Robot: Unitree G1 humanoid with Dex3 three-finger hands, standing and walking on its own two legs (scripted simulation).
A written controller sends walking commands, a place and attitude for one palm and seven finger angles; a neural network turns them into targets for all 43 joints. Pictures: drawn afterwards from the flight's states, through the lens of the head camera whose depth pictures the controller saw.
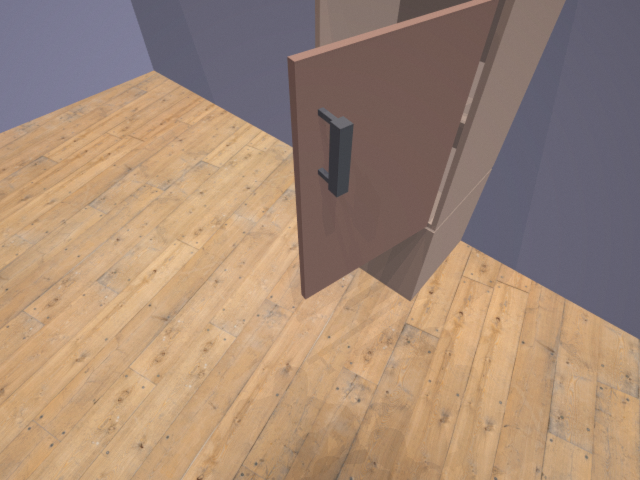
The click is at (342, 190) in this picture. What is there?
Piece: cupboard door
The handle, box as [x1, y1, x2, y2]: [318, 107, 353, 196]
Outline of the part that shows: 323,107 318,109 318,115 330,124 329,172 328,173 322,167 318,169 318,173 328,183 328,189 333,194 338,196 347,191 353,124 343,116 337,118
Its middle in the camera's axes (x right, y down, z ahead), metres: +0.02 -0.14 +0.62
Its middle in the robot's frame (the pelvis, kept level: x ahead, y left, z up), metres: +0.57 +0.02 +0.09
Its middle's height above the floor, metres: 0.87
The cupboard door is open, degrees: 76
